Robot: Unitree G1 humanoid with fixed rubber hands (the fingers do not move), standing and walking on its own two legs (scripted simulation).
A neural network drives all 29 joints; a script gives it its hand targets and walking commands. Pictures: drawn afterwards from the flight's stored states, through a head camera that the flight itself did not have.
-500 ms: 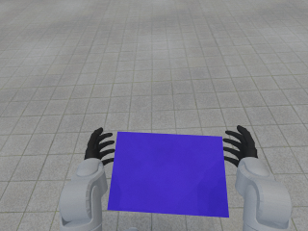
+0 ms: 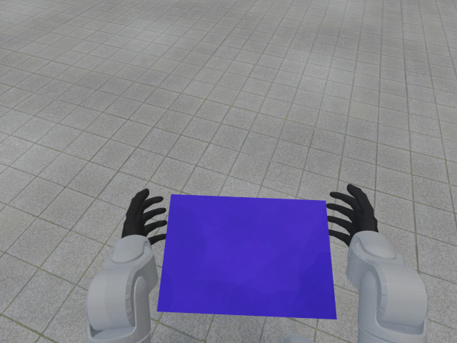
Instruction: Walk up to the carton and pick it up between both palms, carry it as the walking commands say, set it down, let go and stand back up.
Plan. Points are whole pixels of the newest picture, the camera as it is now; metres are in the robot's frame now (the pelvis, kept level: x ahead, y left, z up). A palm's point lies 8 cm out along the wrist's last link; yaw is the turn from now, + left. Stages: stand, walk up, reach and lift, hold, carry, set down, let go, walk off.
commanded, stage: carry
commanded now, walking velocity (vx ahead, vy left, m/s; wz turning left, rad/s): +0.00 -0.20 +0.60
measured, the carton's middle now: (244, 255) +0.27 +0.01 -0.01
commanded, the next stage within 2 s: none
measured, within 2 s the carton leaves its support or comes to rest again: neither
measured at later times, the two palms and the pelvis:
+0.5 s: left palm (169, 294) +0.18 +0.11 +0.09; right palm (403, 245) +0.25 -0.21 +0.11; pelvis -0.03 -0.10 +0.00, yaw +10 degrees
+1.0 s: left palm (182, 303) +0.17 +0.09 +0.11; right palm (427, 263) +0.23 -0.23 +0.11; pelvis -0.05 -0.11 +0.00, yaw +10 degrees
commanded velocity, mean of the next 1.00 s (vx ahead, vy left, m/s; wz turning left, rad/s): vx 0.00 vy -0.01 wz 0.02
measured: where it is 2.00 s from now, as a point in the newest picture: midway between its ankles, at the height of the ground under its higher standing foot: outside the picture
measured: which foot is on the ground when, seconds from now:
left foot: down 0.00-0.14, up 0.16-0.42, down 0.44-1.00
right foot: up 0.00-0.12, down 0.14-1.00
